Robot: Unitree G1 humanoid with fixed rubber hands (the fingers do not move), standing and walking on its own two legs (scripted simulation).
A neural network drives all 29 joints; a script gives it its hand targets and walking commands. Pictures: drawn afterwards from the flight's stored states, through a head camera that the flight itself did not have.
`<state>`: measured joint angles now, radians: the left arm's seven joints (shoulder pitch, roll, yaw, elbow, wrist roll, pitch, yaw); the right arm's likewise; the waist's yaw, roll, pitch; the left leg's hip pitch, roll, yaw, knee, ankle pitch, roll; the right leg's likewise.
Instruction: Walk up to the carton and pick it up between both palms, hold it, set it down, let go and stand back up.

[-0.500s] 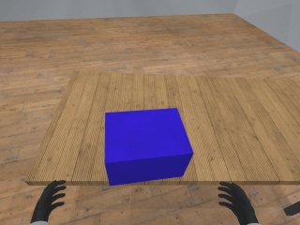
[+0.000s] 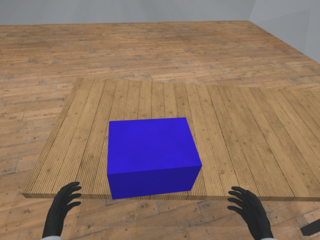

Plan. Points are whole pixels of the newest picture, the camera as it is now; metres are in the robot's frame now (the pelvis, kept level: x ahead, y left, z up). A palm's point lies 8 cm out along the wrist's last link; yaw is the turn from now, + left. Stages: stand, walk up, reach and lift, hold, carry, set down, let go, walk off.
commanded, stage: reach and lift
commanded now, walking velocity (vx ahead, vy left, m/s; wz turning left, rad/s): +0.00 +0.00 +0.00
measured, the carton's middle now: (150, 156) +0.39 +0.04 -0.07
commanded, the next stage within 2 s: none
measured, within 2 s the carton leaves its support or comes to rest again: neither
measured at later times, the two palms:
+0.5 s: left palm (57, 180) +0.23 +0.25 +0.04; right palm (248, 179) +0.27 -0.20 +0.04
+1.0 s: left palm (64, 143) +0.31 +0.26 +0.08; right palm (247, 147) +0.35 -0.21 +0.08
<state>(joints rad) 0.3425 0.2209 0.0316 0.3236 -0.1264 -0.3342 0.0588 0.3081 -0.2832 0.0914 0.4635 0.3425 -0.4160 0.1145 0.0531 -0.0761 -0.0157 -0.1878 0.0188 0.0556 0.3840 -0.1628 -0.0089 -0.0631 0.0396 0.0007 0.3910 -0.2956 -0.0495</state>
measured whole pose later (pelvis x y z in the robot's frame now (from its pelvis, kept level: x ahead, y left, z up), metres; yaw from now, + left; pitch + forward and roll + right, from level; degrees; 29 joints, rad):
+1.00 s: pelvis +0.01 +0.01 +0.00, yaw -1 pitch +4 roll +1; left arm -0.16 0.21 0.23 0.17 -0.10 0.20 0.00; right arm -0.27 -0.42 0.11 0.41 0.41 -0.02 0.01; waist 0.04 -0.02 -0.02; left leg -0.25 0.01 0.08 0.31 -0.13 0.00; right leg -0.14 0.03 0.03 0.33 -0.26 -0.03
